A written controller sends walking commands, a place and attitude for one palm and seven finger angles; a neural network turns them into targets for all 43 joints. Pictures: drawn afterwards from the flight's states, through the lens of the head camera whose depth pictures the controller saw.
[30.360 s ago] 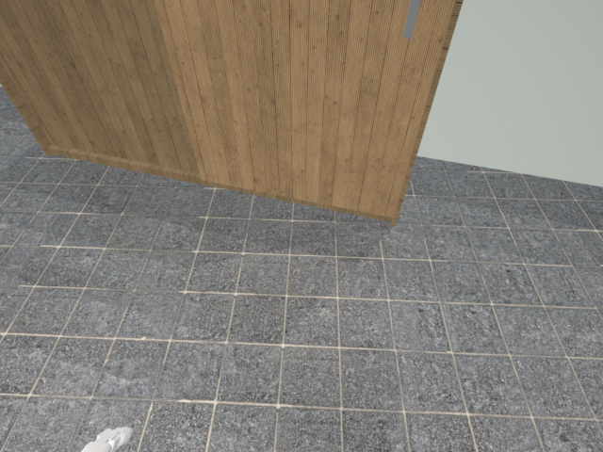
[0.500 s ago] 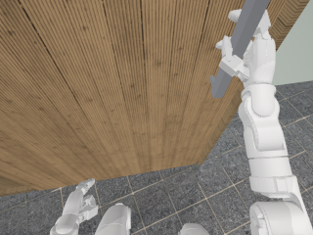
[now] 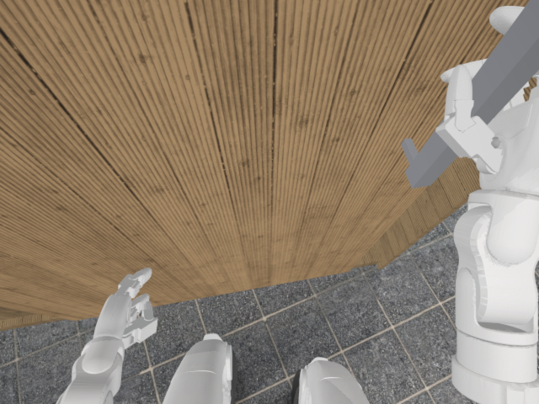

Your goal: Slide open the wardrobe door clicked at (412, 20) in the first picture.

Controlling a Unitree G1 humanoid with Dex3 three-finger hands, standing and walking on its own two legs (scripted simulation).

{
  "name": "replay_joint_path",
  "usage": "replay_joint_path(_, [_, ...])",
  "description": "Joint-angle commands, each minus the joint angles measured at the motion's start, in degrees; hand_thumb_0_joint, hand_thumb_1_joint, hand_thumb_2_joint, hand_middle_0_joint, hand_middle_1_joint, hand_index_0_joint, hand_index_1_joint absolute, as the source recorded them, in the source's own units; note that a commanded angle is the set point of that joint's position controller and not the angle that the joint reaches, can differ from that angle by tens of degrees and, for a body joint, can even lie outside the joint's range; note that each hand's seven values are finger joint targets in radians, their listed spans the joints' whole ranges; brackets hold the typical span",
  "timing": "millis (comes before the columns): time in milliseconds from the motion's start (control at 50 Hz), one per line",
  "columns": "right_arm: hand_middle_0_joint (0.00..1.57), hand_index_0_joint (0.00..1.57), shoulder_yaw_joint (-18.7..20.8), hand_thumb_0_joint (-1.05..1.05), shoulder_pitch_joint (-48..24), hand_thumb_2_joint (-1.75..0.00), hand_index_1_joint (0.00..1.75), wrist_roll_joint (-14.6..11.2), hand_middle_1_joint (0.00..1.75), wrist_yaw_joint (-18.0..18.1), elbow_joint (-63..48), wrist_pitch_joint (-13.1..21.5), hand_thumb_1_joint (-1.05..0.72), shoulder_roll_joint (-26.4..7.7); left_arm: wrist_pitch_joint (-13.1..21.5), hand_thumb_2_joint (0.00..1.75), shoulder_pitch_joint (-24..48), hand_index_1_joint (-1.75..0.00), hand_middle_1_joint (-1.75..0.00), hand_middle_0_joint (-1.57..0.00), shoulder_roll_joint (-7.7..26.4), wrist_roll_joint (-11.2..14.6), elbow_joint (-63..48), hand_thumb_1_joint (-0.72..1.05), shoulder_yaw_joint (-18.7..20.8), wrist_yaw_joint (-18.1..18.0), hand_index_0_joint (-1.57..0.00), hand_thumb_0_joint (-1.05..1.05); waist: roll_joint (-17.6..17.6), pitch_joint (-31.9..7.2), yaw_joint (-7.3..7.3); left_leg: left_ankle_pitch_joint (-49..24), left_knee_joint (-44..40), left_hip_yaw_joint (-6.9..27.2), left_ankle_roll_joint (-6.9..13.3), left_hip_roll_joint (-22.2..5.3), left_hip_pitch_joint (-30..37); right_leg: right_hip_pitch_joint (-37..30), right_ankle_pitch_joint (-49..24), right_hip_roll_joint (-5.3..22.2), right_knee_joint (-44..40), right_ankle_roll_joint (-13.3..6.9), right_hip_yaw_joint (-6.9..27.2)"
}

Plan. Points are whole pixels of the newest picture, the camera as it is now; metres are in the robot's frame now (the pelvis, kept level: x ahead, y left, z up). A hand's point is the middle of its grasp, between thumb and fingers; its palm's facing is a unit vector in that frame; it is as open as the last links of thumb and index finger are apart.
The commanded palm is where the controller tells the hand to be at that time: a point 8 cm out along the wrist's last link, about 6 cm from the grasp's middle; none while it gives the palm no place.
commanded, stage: step sideways, sliding the door along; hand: right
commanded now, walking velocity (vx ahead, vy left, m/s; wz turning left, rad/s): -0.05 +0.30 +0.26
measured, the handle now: (489, 59) +0.40 -0.19 +0.25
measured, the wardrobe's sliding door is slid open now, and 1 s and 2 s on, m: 0.12 0.43 0.65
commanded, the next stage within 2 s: none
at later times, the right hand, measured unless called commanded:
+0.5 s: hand (293, 140) +0.34 -0.02 +0.22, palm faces +0.24 +0.97 -0.08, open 6.8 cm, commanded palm +0.30 +0.00 +0.21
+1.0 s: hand (114, 175) +0.30 +0.12 +0.22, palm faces -0.10 +0.99 -0.11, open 7.0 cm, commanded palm +0.29 +0.10 +0.20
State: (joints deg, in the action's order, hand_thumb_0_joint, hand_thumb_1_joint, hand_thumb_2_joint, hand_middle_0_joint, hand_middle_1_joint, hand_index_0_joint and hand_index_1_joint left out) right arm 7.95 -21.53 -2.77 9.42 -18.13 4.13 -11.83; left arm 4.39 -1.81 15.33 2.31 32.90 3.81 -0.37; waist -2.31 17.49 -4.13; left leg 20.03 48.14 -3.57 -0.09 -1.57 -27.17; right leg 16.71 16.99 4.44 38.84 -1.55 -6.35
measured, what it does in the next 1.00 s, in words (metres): steps to the left: left foot, then right foot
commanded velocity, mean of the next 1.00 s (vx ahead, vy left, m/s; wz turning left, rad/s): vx -0.15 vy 0.29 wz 0.08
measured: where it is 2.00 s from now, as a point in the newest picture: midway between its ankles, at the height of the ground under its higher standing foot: outside the picture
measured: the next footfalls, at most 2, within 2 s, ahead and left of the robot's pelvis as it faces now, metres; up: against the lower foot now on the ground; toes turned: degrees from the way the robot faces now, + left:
left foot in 0.40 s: +0.06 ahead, +0.23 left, +0.00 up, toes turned +10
right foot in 0.68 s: +0.00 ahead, +0.02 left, +0.00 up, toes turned -1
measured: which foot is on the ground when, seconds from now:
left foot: up 0.00-0.38, down 0.40-0.66, up 0.68-1.00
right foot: down 0.00-0.42, up 0.44-0.66, down 0.68-1.00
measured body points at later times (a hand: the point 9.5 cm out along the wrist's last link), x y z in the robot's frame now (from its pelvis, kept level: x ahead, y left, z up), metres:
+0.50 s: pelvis -0.01 +0.12 +0.01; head +0.09 +0.15 +0.45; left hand +0.24 +0.31 -0.08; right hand +0.32 -0.07 +0.22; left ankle +0.02 +0.22 -0.72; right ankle -0.03 -0.05 -0.67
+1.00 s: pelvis -0.07 +0.20 +0.02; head +0.00 +0.20 +0.47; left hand +0.06 +0.42 -0.08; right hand +0.30 +0.07 +0.22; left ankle -0.08 +0.38 -0.67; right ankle -0.03 +0.02 -0.72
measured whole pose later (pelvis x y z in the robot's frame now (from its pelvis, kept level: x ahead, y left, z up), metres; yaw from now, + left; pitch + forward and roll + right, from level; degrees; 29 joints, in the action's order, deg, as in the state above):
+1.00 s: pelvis -0.07 +0.20 +0.02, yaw +13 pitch -2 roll +5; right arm 3.1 -17.7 -4.0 5.0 -8.6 5.4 -13.9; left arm 1.7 -8.6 6.8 0.7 35.2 -0.4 0.3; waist -4.1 10.2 -3.5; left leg 17.8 45.3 -2.3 -2.9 -1.0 -22.4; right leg 9.6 12.4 16.9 25.5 6.4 -8.9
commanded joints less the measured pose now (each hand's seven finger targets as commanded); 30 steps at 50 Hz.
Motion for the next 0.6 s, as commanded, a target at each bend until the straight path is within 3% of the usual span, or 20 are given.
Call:
replay_joint_path(0, [0.45, 0.45, -17.4, 0.0, -26.0, -0.9, 1.4, 1.5, 1.4, -6.3, -26.3, 11.4, -0.9, 4.1, 4.1, 0.9, 0.6, -0.3, -0.3, -0.2, 4.0, -0.6, -10.4, 0.9, 0.9, 3.0, -0.2, 0.0, -10.0, -37.3, 6.09, 10.4, 24.4, 6.8, -0.6, -1.3, -8.6, -28.7, -55.4, 25.3, -10.3, -7.6, 13.4])
replay_joint_path(20, [0.45, 0.45, -17.5, 0.0, -27.3, -0.9, 1.4, 1.3, 1.4, -6.2, -27.1, 11.4, -0.9, 3.7, 4.7, 0.9, 0.7, -0.3, -0.3, -0.2, 4.1, -0.9, -10.7, 0.9, 1.2, 3.1, -0.2, 0.0, -12.9, -35.3, 5.92, 10.2, 23.1, 5.8, -1.2, -1.8, -11.5, -31.5, -59.2, 24.0, -9.7, -6.3, 11.3])
replay_joint_path(40, [0.45, 0.45, -17.8, 0.0, -22.3, -0.9, 1.4, 1.4, 1.4, -6.1, -22.5, 10.2, -0.9, 4.3, 4.6, 0.9, 0.3, -0.3, -0.3, -0.2, 4.4, -0.8, -9.9, 0.9, 1.2, 3.6, -0.2, 0.0, -14.1, -32.8, 5.58, 8.1, 22.4, 4.0, -1.5, -1.3, -12.3, -31.5, -59.5, 21.9, -10.3, -4.6, 8.2])
replay_joint_path(100, [0.45, 0.45, -19.7, 0.0, -16.6, -0.9, 1.4, 1.8, 1.4, -6.8, -21.1, 8.5, -0.9, 6.4, 4.7, 0.9, -1.8, -0.3, -0.3, -0.2, 4.2, -1.2, -10.6, 0.9, 1.2, 3.8, -0.2, 0.0, -14.3, -32.9, 5.14, 2.6, 15.7, -0.6, -2.2, 0.6, -8.7, -32.1, -59.8, 17.7, -11.2, -2.2, 2.7])
replay_joint_path(140, [0.45, 0.45, -19.9, 0.0, -15.1, -0.9, 1.4, 1.8, 1.4, -7.2, -21.4, 8.3, -0.9, 6.2, 5.3, 0.9, -2.0, -0.3, -0.3, -0.2, 3.4, -1.3, -11.3, 0.9, 0.5, 3.5, -0.2, 0.0, -15.4, -32.6, 4.96, 1.2, 10.8, -2.5, -2.6, 1.8, -5.9, -32.8, -61.2, 16.8, -12.2, -1.5, 0.5])
replay_joint_path(220, [0.45, 0.45, -18.8, 0.0, -13.5, -0.9, 1.4, 1.6, 1.4, -6.8, -21.3, 8.5, -0.9, 4.8, 6.4, 0.9, -1.4, -0.3, -0.3, -0.2, 2.5, -1.7, -11.6, 0.9, -0.4, 2.8, -0.2, 0.0, -20.2, -32.6, 4.88, -0.1, 1.1, -3.0, -2.5, 2.5, -2.2, -35.0, -61.9, 17.2, -12.6, -2.1, -1.2])
replay_joint_path(260, [0.45, 0.45, -18.8, 0.0, -12.3, -0.9, 1.4, 1.0, 1.4, -6.3, -20.5, 8.4, -0.9, 4.8, 6.7, 0.9, -0.9, -0.3, -0.3, -0.2, 1.6, -1.6, -11.5, 0.9, -1.0, 2.6, -0.2, 0.0, -20.0, -32.2, 5.11, -1.0, -5.2, -2.7, -2.1, 2.6, 0.8, -34.3, -60.5, 18.0, -11.5, -2.0, -1.1])
replay_joint_path(320, [0.45, 0.45, -17.4, 0.0, -11.6, -0.9, 1.4, 0.5, 1.4, -5.7, -20.8, 8.4, -0.9, 2.7, 7.0, 0.9, 0.7, -0.3, -0.3, -0.2, 1.2, -1.2, -11.3, 0.9, -1.5, 2.3, -0.2, 0.0, -15.6, -32.1, 5.35, -8.0, -16.6, -1.7, -1.8, 2.5, 8.8, -30.2, -52.0, 18.5, -7.2, -1.3, -1.1])
replay_joint_path(340, [0.45, 0.45, -17.2, 0.0, -10.9, -0.9, 1.4, 0.5, 1.4, -5.6, -21.4, 8.5, -0.9, 2.6, 6.8, 0.9, 1.6, -0.3, -0.3, -0.2, 0.8, -0.7, -11.4, 0.9, -1.9, 2.3, -0.2, 0.0, -11.7, -32.9, 4.48, -14.5, -22.0, -1.2, -1.6, 2.0, 14.2, -26.6, -45.4, 17.4, -3.2, -0.8, -0.1])
replay_joint_path(360, [0.45, 0.45, -16.5, 0.0, -10.6, -0.9, 1.4, 0.9, 1.4, -5.5, -22.1, 8.5, -0.9, 1.2, 6.4, 0.9, 2.2, -0.3, -0.3, -0.2, 0.1, 0.0, -11.6, 0.9, -2.2, 2.0, -0.2, 0.0, -3.3, -33.7, 3.76, -29.6, -26.5, 0.4, -1.4, 0.0, 19.9, -21.5, -32.5, 12.9, 2.1, 0.2, -0.8])
replay_joint_path(380, [0.45, 0.45, -15.6, 0.0, -10.9, -0.9, 1.4, 1.3, 1.4, -5.4, -23.5, 8.8, -0.9, -1.7, 5.8, 0.9, 3.1, -0.3, -0.3, -0.2, -1.7, 0.4, -12.1, 0.9, -2.8, 1.5, -0.2, 0.0, 11.7, -34.0, 3.74, -58.9, -26.9, 8.0, 1.2, -8.6, 26.8, -9.6, -0.8, 5.5, 9.9, 2.4, -2.0])
replay_joint_path(400, [0.45, 0.45, -12.6, 0.0, -6.8, -0.9, 1.4, 1.6, 1.4, -4.7, -22.5, 7.9, -0.9, -4.8, 5.9, 0.9, 5.8, -0.3, -0.3, -0.2, -2.0, -0.3, -12.1, 0.9, -3.1, 0.5, -0.2, 0.0, 19.9, -33.0, 1.74, -78.7, -24.3, 18.4, 5.1, -15.9, 26.9, 2.1, 23.7, -2.3, 19.0, 3.6, 1.1])
replay_joint_path(420, [0.45, 0.45, -10.1, 0.0, 0.7, -0.9, 1.4, 2.0, 1.4, -3.6, -19.8, 7.8, -0.9, -5.8, 6.7, 0.9, 4.7, -0.3, -0.3, -0.2, -1.2, -1.3, -10.1, 0.9, -3.5, -0.2, -0.2, 0.0, 16.0, -32.9, 0.21, -80.5, -24.4, 18.7, 5.8, -16.2, 25.0, 2.8, 24.6, -4.3, 21.9, 3.1, 5.7])
replay_joint_path(440, [0.45, 0.45, -13.6, 0.0, -1.2, -0.9, 1.4, 0.8, 1.4, -4.2, -23.9, 8.5, -0.9, -1.6, 6.0, 0.9, 2.3, -0.3, -0.3, -0.2, -1.7, -0.3, -9.8, 0.9, -2.7, 0.3, -0.2, 0.0, 22.8, -35.3, 1.1, -81.0, -21.2, 17.3, 4.9, -16.2, 30.5, 5.8, 25.7, -3.6, 25.2, 3.3, 7.6])
replay_joint_path(460, [0.45, 0.45, -14.9, 0.0, -5.6, -0.9, 1.4, 0.5, 1.4, -4.2, -29.2, 9.8, -0.9, -0.6, 6.0, 0.9, 3.2, -0.3, -0.3, -0.2, -1.3, -0.5, -9.0, 0.9, -2.6, 0.3, -0.2, 0.0, 22.2, -36.3, 2.37, -82.5, -19.1, 18.9, 7.2, -16.4, 35.7, 9.7, 24.4, -3.0, 26.8, 3.2, 8.9])
replay_joint_path(480, [0.45, 0.45, -14.5, 0.0, -6.2, -0.9, 1.4, 0.3, 1.4, -3.6, -29.5, 11.3, -0.9, 0.4, 5.6, 0.9, 2.9, -0.3, -0.3, -0.2, -2.1, -0.8, -7.4, 0.9, -3.1, 0.2, -0.2, 0.0, 19.1, -37.7, 3.21, -83.1, -17.9, 16.6, 9.1, -15.6, 41.4, 11.9, 22.0, -2.8, 25.3, 3.7, 8.3])
replay_joint_path(500, [0.45, 0.45, -14.7, 0.0, -5.8, -0.9, 1.4, 0.4, 1.4, -3.2, -29.4, 12.2, -0.9, 1.2, 4.9, 0.9, 3.0, -0.3, -0.3, -0.2, -2.2, -0.9, -7.1, 0.9, -3.2, 0.4, -0.2, 0.0, 17.1, -38.1, 3.61, -83.0, -17.7, 15.2, 9.9, -14.8, 42.3, 11.2, 20.8, -3.2, 20.8, 4.2, 7.2])
replay_joint_path(540, [0.45, 0.45, -16.6, 0.0, -6.0, -0.9, 1.4, 0.9, 1.4, -3.5, -28.7, 12.8, -0.9, 2.8, 3.3, 0.9, 4.0, -0.3, -0.3, -0.2, -2.1, -0.6, -7.6, 0.9, -2.8, 0.9, -0.2, 0.0, 14.8, -37.2, 4.09, -74.5, -17.0, 12.0, 9.8, -13.9, 37.4, 5.0, 14.0, -2.8, 7.8, 4.2, 5.5])
replay_joint_path(580, [0.45, 0.45, -14.1, 0.0, -6.5, -0.9, 1.4, 1.4, 1.4, -3.6, -27.0, 13.4, -0.9, -0.3, 1.8, 0.9, 2.8, -0.3, -0.3, -0.2, -1.1, -1.3, -7.5, 0.9, -1.9, 0.3, -0.2, 0.0, 10.6, -38.8, 4.7, -65.8, -15.1, 10.0, 8.4, -11.7, 30.4, -4.6, 1.7, -2.1, -3.4, 4.4, 1.7])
